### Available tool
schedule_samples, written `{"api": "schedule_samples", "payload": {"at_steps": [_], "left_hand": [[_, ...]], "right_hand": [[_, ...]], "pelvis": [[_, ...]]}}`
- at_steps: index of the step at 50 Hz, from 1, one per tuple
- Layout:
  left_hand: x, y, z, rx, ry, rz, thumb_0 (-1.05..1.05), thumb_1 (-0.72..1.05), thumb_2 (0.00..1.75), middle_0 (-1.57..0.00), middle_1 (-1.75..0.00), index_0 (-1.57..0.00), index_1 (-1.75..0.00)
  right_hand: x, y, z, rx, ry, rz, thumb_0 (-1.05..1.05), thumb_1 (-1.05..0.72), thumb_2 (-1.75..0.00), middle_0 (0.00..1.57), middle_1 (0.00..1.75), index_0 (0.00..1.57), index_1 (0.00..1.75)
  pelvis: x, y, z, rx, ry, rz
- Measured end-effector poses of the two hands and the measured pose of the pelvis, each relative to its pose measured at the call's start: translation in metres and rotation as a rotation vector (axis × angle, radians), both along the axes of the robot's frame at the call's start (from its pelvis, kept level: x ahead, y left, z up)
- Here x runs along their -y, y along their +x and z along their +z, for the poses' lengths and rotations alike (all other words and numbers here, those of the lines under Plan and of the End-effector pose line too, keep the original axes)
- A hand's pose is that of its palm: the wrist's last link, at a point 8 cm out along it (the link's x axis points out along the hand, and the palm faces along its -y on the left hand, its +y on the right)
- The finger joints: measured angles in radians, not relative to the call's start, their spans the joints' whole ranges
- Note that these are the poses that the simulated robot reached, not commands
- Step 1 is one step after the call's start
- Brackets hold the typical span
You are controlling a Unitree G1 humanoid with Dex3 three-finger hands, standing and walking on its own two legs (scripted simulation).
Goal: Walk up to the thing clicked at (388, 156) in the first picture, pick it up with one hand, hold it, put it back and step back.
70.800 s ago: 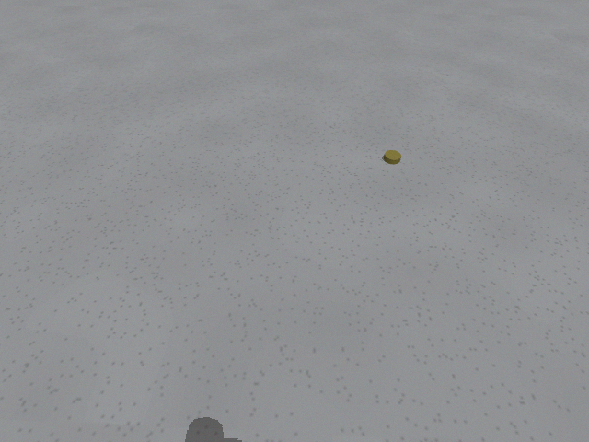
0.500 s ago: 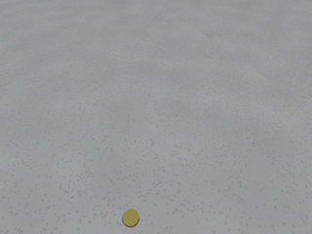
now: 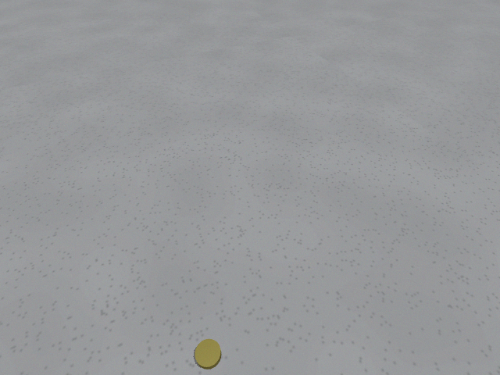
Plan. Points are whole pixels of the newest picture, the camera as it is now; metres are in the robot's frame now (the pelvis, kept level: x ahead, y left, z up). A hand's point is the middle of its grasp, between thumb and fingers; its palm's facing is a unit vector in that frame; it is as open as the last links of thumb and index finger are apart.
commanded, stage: stand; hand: left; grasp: from above
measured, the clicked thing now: (208, 353) +0.39 +0.18 -0.76
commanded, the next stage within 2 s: step back in 0.66 s
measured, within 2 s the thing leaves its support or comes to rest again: neither
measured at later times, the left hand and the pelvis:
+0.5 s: hand out of the picture +0.07 +0.25 -0.16, palm faces +0.00 -0.94 -0.34, open 7.4 cm; pelvis +0.00 +0.00 +0.00, yaw +0 degrees
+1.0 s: hand out of the picture +0.09 +0.31 -0.18, palm faces -0.03 -0.93 -0.38, open 7.4 cm; pelvis -0.05 +0.05 -0.02, yaw -1 degrees
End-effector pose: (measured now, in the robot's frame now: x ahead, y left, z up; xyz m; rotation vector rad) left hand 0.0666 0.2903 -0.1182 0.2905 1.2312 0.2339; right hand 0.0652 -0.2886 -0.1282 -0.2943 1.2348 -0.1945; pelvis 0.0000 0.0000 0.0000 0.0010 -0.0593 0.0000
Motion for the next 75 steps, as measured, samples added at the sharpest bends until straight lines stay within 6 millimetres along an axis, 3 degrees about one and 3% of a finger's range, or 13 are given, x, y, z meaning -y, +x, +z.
{"api": "schedule_samples", "payload": {"at_steps": [33,40,48,52,56,62,70,75], "left_hand": [[0.0,-0.001,0.0,-0.01,0.001,-0.025,0.01,0.9,0.9,-0.2,-0.3,-0.21,-0.3],[-0.017,0.0,-0.004,0.001,0.023,-0.015,0.01,0.9,0.9,-0.2,-0.3,-0.21,-0.3],[-0.061,0.016,-0.025,0.046,0.036,-0.074,0.01,0.9,0.9,-0.2,-0.3,-0.21,-0.3],[-0.068,0.022,-0.026,0.073,0.034,-0.085,0.01,0.91,0.9,-0.2,-0.3,-0.21,-0.3],[-0.065,0.012,-0.024,0.061,0.013,-0.106,0.01,0.91,0.9,-0.2,-0.3,-0.21,-0.3],[-0.061,-0.016,-0.022,0.021,0.015,-0.142,0.01,0.91,0.9,-0.2,-0.3,-0.21,-0.3],[-0.05,-0.054,-0.01,0.04,0.061,-0.157,0.01,0.91,0.9,-0.2,-0.3,-0.21,-0.3],[-0.046,-0.079,0.007,0.079,0.068,-0.138,0.01,0.9,0.9,-0.2,-0.3,-0.21,-0.3]], "right_hand": [[0.007,-0.012,0.002,-0.026,-0.002,-0.014,0.0,-0.9,-0.9,0.2,0.3,0.2,0.3],[0.012,-0.013,-0.002,-0.029,-0.031,-0.015,0.0,-0.9,-0.9,0.2,0.3,0.2,0.3],[-0.005,-0.048,0.001,-0.053,-0.114,-0.028,0.0,-0.9,-0.9,0.2,0.3,0.2,0.3],[-0.022,-0.075,0.011,-0.099,-0.122,-0.032,0.0,-0.9,-0.9,0.2,0.3,0.2,0.3],[-0.031,-0.089,0.017,-0.096,-0.129,-0.049,0.0,-0.9,-0.9,0.21,0.3,0.2,0.3],[-0.037,-0.091,0.009,0.004,-0.108,-0.075,0.0,-0.9,-0.9,0.21,0.3,0.2,0.31],[-0.027,-0.105,-0.016,0.08,-0.038,-0.083,0.0,-0.9,-0.9,0.21,0.3,0.2,0.31],[-0.024,-0.123,-0.008,0.067,-0.017,-0.066,0.0,-0.9,-0.9,0.21,0.3,0.2,0.3]], "pelvis": [[0.003,-0.001,0.0,-0.008,0.001,-0.008],[-0.005,-0.021,-0.008,-0.025,-0.011,-0.012],[-0.043,-0.043,-0.025,-0.057,-0.019,-0.014],[-0.05,-0.055,-0.019,-0.047,-0.017,-0.023],[-0.056,-0.064,-0.013,-0.05,-0.023,-0.035],[-0.06,-0.081,-0.016,-0.034,-0.004,-0.069],[-0.047,-0.112,-0.026,0.006,-0.021,-0.089],[-0.039,-0.133,-0.016,-0.004,0.032,-0.093]]}}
